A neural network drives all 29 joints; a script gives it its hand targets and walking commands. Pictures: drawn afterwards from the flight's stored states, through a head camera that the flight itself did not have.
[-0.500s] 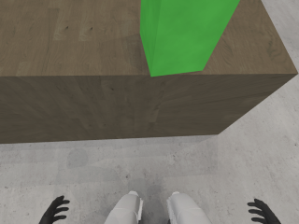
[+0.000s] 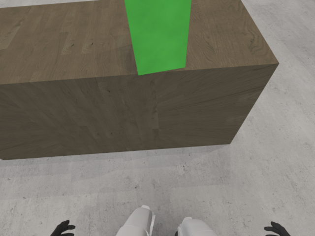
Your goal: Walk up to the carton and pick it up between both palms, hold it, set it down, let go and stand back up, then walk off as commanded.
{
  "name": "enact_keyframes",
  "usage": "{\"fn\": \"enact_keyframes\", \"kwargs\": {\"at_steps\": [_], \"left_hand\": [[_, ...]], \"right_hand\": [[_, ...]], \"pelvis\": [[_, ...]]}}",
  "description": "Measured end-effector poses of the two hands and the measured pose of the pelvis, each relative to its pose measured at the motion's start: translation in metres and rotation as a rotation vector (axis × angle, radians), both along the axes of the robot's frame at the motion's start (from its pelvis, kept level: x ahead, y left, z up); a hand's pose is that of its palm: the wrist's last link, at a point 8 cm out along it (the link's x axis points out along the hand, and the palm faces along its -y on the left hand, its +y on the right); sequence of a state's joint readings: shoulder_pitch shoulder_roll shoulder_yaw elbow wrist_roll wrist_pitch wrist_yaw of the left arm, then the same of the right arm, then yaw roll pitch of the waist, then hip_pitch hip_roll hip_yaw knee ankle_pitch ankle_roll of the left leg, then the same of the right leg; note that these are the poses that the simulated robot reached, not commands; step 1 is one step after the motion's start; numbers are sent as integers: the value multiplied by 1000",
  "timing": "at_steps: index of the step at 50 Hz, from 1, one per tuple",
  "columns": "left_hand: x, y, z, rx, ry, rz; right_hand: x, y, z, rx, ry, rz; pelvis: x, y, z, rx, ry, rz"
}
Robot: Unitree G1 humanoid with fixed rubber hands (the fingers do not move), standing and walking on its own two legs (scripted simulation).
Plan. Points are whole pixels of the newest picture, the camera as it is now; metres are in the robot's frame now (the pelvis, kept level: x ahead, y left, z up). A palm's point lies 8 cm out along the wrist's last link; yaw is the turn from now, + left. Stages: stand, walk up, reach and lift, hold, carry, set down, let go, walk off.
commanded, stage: walk off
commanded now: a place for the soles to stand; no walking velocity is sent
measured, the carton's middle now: (154, 21) +0.77 +0.03 +0.09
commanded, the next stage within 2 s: stand in 0.74 s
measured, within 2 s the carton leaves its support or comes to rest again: neither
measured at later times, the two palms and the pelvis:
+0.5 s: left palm out of the picture +0.08 +0.32 -0.11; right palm out of the picture +0.03 -0.27 -0.08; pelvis -0.01 +0.03 +0.01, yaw +2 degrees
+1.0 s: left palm out of the picture +0.09 +0.30 -0.10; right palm out of the picture +0.09 -0.28 -0.08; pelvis -0.01 +0.02 +0.01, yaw +0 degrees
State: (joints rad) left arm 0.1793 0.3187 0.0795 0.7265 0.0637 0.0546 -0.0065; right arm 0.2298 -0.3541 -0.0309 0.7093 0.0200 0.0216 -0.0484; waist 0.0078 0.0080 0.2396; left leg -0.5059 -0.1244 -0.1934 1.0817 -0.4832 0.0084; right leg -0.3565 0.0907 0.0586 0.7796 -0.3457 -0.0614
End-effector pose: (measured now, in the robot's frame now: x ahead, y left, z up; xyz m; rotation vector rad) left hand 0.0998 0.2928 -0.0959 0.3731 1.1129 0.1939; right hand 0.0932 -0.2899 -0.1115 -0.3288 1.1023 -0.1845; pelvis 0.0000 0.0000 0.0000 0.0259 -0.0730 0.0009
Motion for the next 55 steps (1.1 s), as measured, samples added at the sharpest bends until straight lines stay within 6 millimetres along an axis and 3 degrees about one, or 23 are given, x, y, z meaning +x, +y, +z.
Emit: {"fn": "enact_keyframes", "kwargs": {"at_steps": [10, 17, 24, 32, 37, 55], "left_hand": [[-10, -1, 10, -22, -93, -5], [-23, 17, -2, -71, -87, 19], [-21, 25, -9, -95, -53, 23], [-6, 14, -6, -84, -53, -19], [-7, 11, -5, -87, -59, -27], [-18, 3, 0, -79, -55, -40]], "right_hand": [[-69, -5, 2, -2, 125, -29], [-89, 11, 16, -29, 142, -31], [-66, 20, 29, -46, 66, -36], [-25, 14, 27, -33, -5, -25], [-7, 15, 29, -37, -41, -8], [-5, 11, 33, -15, -95, 2]], "pelvis": [[-18, 1, 5, -13, 4, 21], [-22, 22, 6, -37, 3, 38], [-11, 33, 10, -52, 33, 28], [-1, 25, 11, -35, 62, 12], [-1, 24, 11, -35, 64, 14], [-12, 18, 14, -21, 51, 7]]}}
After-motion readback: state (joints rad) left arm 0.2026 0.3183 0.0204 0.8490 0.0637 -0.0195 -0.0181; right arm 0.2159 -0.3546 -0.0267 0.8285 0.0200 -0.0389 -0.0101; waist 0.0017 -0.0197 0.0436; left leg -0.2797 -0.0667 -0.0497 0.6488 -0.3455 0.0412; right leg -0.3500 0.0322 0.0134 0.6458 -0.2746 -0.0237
